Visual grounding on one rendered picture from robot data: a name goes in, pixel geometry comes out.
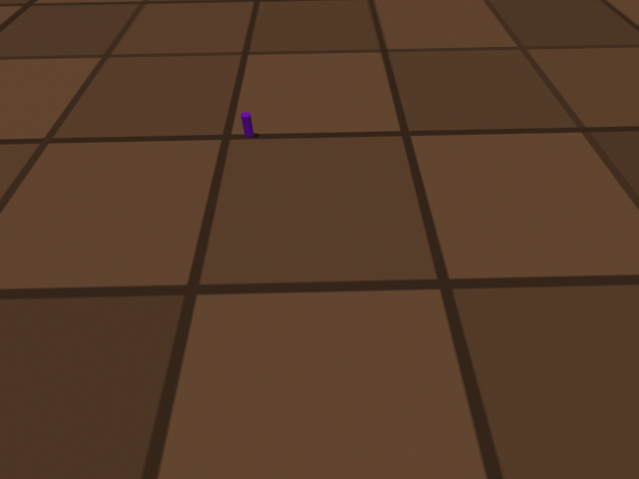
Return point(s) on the can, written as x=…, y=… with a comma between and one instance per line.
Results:
x=247, y=124

